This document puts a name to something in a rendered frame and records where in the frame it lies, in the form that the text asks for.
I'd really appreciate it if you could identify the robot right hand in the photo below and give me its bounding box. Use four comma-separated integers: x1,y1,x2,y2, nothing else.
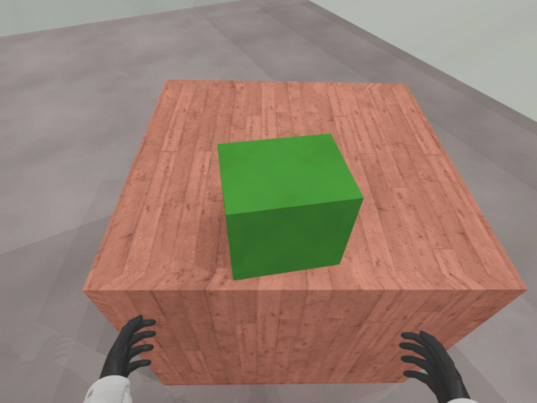
399,331,471,403

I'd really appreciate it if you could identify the robot left forearm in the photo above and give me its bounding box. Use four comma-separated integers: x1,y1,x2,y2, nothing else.
83,375,132,403

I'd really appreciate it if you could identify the robot left hand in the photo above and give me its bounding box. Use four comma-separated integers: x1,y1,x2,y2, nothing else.
100,315,156,379

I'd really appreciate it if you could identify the carton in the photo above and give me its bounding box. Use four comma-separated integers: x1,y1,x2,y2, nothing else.
217,133,363,280

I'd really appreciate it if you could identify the pedestal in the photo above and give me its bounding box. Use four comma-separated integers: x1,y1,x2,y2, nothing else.
82,79,528,385

